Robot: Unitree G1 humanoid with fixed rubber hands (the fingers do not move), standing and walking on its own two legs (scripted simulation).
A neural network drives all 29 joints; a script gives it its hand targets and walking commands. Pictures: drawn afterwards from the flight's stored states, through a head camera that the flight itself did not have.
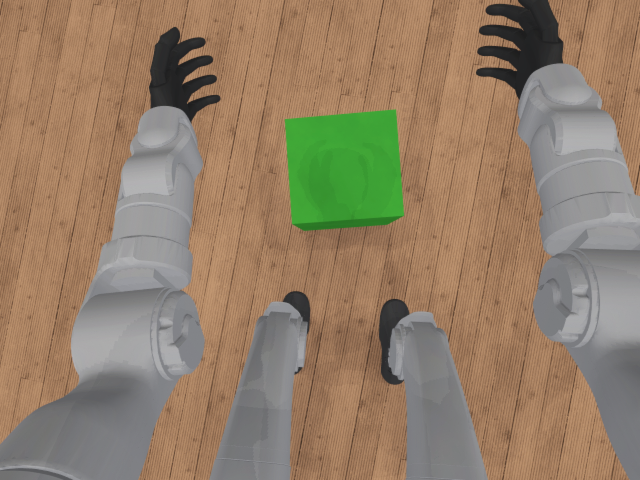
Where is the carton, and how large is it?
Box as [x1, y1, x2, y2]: [285, 109, 403, 230]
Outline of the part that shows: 395,109 285,119 291,215 293,224 303,230 387,224 403,215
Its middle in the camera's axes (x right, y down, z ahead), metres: +0.05 -0.14 +0.84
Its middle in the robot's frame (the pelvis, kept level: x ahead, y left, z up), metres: +0.50 +0.03 -0.51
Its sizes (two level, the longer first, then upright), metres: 0.210 0.200 0.250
